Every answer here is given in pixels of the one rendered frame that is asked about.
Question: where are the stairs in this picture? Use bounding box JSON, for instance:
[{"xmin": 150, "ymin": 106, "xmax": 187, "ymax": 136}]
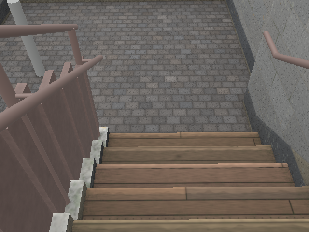
[{"xmin": 71, "ymin": 131, "xmax": 309, "ymax": 232}]

